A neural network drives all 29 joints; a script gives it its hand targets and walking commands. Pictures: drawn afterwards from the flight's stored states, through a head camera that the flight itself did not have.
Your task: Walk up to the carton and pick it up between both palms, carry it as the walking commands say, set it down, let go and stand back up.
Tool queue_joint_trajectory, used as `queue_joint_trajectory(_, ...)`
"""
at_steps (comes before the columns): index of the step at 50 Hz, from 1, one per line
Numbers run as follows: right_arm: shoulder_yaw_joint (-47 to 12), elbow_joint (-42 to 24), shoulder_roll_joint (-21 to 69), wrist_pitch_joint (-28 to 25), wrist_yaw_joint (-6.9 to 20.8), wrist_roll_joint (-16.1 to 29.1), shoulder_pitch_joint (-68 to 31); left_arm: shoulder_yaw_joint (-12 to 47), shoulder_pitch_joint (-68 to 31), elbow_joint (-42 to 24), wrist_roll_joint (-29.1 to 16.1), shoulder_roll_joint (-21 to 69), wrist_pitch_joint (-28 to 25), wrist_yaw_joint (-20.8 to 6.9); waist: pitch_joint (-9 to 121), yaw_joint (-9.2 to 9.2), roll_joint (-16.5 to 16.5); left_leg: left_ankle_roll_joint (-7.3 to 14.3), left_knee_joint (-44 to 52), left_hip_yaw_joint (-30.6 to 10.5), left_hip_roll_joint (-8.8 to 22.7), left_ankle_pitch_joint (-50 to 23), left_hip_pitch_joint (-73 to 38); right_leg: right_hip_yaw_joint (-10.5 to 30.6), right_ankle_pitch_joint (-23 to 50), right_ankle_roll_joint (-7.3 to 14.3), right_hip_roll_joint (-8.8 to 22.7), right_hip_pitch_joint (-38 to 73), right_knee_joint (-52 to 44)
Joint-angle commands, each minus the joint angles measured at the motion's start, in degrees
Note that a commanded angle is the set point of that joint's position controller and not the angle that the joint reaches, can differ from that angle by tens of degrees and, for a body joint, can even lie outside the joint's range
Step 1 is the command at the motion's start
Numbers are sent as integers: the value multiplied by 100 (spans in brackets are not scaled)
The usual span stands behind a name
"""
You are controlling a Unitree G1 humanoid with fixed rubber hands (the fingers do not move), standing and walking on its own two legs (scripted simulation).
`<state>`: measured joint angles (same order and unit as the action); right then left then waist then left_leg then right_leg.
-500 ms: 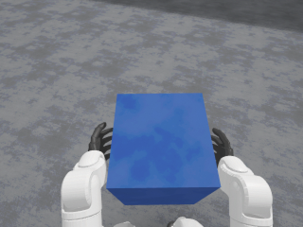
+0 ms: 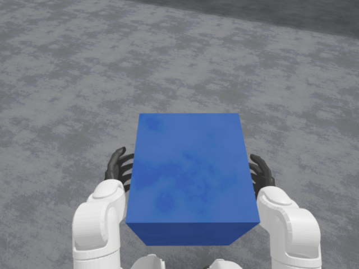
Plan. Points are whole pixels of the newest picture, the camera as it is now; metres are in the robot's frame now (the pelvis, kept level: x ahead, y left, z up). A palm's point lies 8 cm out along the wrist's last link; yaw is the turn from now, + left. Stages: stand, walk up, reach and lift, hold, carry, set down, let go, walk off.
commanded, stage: carry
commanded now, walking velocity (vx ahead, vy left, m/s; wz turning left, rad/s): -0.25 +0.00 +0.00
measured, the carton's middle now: (188, 185) +0.29 +0.00 +0.02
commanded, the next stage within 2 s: none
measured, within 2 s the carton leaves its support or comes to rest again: neither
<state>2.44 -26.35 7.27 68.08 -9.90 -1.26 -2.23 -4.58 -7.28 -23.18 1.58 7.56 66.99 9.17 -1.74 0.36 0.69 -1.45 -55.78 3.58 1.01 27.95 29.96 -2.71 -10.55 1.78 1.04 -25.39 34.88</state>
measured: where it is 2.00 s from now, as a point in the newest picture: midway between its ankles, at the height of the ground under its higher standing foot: outside the picture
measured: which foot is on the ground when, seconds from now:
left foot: up 0.00-0.06, down 0.08-0.90, up 0.92-1.00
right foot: down 0.00-0.10, up 0.12-0.34, down 0.36-1.00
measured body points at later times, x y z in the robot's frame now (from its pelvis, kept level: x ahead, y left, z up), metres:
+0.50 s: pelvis -0.17 -0.04 +0.00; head -0.17 -0.05 +0.45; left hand +0.10 +0.11 +0.08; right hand +0.08 -0.18 +0.07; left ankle -0.05 +0.10 -0.72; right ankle -0.17 -0.14 -0.72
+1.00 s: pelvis -0.24 -0.08 +0.00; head -0.22 -0.09 +0.45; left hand +0.03 +0.07 +0.07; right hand +0.02 -0.22 +0.05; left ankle -0.15 +0.06 -0.69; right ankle -0.20 -0.15 -0.72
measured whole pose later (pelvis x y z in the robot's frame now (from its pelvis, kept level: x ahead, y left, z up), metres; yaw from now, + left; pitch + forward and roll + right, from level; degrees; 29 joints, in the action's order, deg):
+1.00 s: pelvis -0.24 -0.08 +0.00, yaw -1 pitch +2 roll +1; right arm 0.9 -24.5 7.3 68.6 -9.8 -2.2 -1.8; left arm -5.7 -6.3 -22.6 1.4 7.4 67.9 9.0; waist -0.2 -1.8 0.7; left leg -2.7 -49.2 3.7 4.0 23.7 32.9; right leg -4.9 -15.1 5.3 -1.6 -22.9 36.4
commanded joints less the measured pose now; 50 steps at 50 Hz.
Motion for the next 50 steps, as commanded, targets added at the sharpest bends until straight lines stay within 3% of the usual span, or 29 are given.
queue_joint_trajectory(1,-3706,-1068,5221,-344,990,1915,-3275,3487,-1848,-800,-1443,5267,-102,-1006,2661,-99,835,151,1380,47,-60,-157,-1129,1231,435,558,1352,1102,-1445)
queue_joint_trajectory(3,-3923,-1373,5393,-371,1040,2061,-3656,3471,-1886,-866,-1455,5396,-153,-1006,2814,-92,1016,214,2572,-9,-116,-499,-1806,1112,-939,312,1139,906,-1536)
queue_joint_trajectory(4,-3992,-1276,5454,-333,1051,2140,-3787,3457,-2180,-1171,-1437,5188,-202,-971,2721,-79,566,255,3290,-557,221,-677,-2086,832,-1084,131,834,724,-980)
queue_joint_trajectory(5,-3761,-996,5350,-334,1082,1960,-3380,3692,-2406,-1138,-1529,5291,-117,-962,2374,22,-1385,717,4004,-2260,1529,-239,-1959,277,-1161,-217,251,-212,30)
queue_joint_trajectory(6,-3637,-965,5387,-334,1137,1936,-3243,3795,-2583,-1201,-1557,5397,-75,-967,2195,70,-2121,1048,4341,-2869,2223,-246,-1312,128,-2062,-238,-117,-390,1434)
queue_joint_trajectory(7,-3615,-721,5417,-289,1169,1843,-2992,3815,-2559,-1203,-1583,5410,-61,-984,2120,77,-1632,1263,4350,-2594,2180,364,-775,415,-1751,-197,57,-118,2354)
queue_joint_trajectory(8,-3710,-1190,5525,-351,1142,1916,-3697,3855,-2774,-1196,-1730,5624,-108,-1008,2043,16,-832,1065,4377,-2183,1873,391,-589,499,-1307,-150,60,42,2580)
queue_joint_trajectory(10,-3585,-1363,5323,-394,1080,1803,-3593,3994,-2663,-1170,-1839,5595,-139,-993,2159,-31,-699,781,4066,-1350,1488,-425,-813,295,-1002,-95,-26,30,2415)
queue_joint_trajectory(11,-3580,-1583,5570,-479,1064,1911,-4043,4174,-3329,-1575,-2084,5883,-170,-1027,2288,-68,-1205,552,4078,-1090,1311,-397,-905,121,-1050,-95,-56,338,1981)
queue_joint_trajectory(15,-3316,-1261,4990,-425,906,1531,-3374,4127,-2668,-928,-2029,5529,-18,-1025,2315,-27,-1109,426,4006,-1437,1470,173,-1542,65,-1679,-62,-281,602,-26)
queue_joint_trajectory(18,-3244,-1129,4886,-408,837,1287,-2677,4267,-2479,-1034,-2184,5505,-16,-1045,2778,-19,-1091,121,3620,-1479,1316,-1137,-2053,436,-1302,172,-208,1353,-1434)
queue_joint_trajectory(19,-3272,-903,4908,-354,837,1275,-2778,4135,-2478,-835,-2076,5413,20,-1032,3036,8,-589,-166,3484,-1088,974,-1553,-1954,1072,-1025,407,239,1611,-1415)
queue_joint_trajectory(20,-3331,-916,4945,-379,864,1294,-2800,4025,-2321,-758,-2037,5337,-28,-1085,2879,46,546,-186,2835,-501,663,-1471,-1605,1538,-433,485,674,1219,-1267)
queue_joint_trajectory(22,-3466,-1073,5167,-397,837,1418,-3123,3875,-2687,-954,-2154,5426,-58,-1133,2232,62,869,-101,2150,43,338,-1337,-1078,1427,314,539,868,875,-1314)
queue_joint_trajectory(27,-3577,-960,5294,-291,957,1688,-3447,3688,-2573,-784,-1801,5438,-17,-1058,2120,61,863,50,1901,-10,331,-1360,-1039,1116,-337,634,791,469,-970)
queue_joint_trajectory(30,-3738,-1118,5108,-248,1013,1892,-3623,3498,-2307,-820,-1529,5220,-23,-1018,1955,-30,433,-11,921,176,56,-716,-1411,1492,-2990,849,916,-618,-1621)
queue_joint_trajectory(32,-3711,-967,5413,-209,1099,2027,-4106,3537,-2734,-743,-1435,5527,29,-982,1739,-20,149,-1,606,184,73,-593,-1472,1349,-2967,883,912,-895,-1522)
queue_joint_trajectory(33,-3658,-836,5361,-161,1109,2005,-3995,3509,-2684,-905,-1451,5337,20,-988,1647,16,682,41,237,191,50,-338,-1492,1424,-3370,793,989,-1185,-1828)
queue_joint_trajectory(34,-3779,-925,5386,-147,1108,2086,-4133,3448,-2601,-823,-1371,5393,-2,-935,1615,55,591,47,899,114,258,-747,-1426,1358,-2739,745,951,-958,-1594)
queue_joint_trajectory(36,-3677,-881,5558,-170,1107,2051,-4082,3537,-2942,-954,-1456,5636,1,-902,1902,85,-190,217,2092,-464,457,-921,-1827,936,-2285,460,521,-809,-921)
queue_joint_trajectory(38,-3460,-696,5269,-166,1047,1827,-3726,3676,-2651,-504,-1514,5702,96,-946,1833,45,-2133,660,4262,-2952,1934,1298,-1241,351,-2090,100,-453,-530,1556)
queue_joint_trajectory(39,-3473,-893,5267,-231,1017,1861,-3773,3713,-2904,-1007,-1681,5479,28,-953,2046,-27,-1698,737,4290,-2862,2261,1129,-996,254,-1893,80,-188,-22,1703)
queue_joint_trajectory(42,-3393,-916,5408,-315,964,1669,-3682,3967,-3165,-1142,-1963,5742,-30,-1008,2432,-108,-1925,128,4365,-1427,1742,501,-484,18,-1525,159,-160,1136,906)
queue_joint_trajectory(43,-3388,-1053,5407,-364,922,1599,-3493,3953,-3007,-1134,-2074,5827,-73,-1043,2631,-93,-1257,-82,4276,-1159,1421,226,-693,-149,-1624,267,-461,1468,179)
queue_joint_trajectory(44,-3328,-913,5314,-327,841,1407,-3247,3852,-2717,-804,-2020,5897,-9,-1077,2433,-67,-895,-42,3340,-865,1336,1,-714,448,-1387,332,-169,1408,-557)
queue_joint_trajectory(45,-3357,-1074,5202,-386,796,1353,-3102,3936,-2549,-877,-2058,5810,-33,-1098,2556,-112,-33,-454,2504,-112,432,-55,-321,1345,-2335,702,255,1579,-1645)
queue_joint_trajectory(46,-3494,-1026,5310,-387,790,1411,-3414,3853,-2816,-881,-2075,5791,-84,-1142,2391,-43,1608,-338,840,223,155,11,-234,2814,-2711,808,1336,874,-2361)
queue_joint_trajectory(47,-3509,-1262,5288,-433,813,1529,-3622,3847,-2751,-947,-2066,5803,-81,-1130,2254,-30,1221,-172,124,264,22,206,39,2614,-2534,836,1457,775,-2225)
queue_joint_trajectory(50,-3644,-1523,5310,-513,750,1628,-3621,3913,-2780,-1300,-2060,5643,-173,-1132,2755,10,496,-52,-133,163,199,-31,196,1201,1168,704,932,1804,-1070)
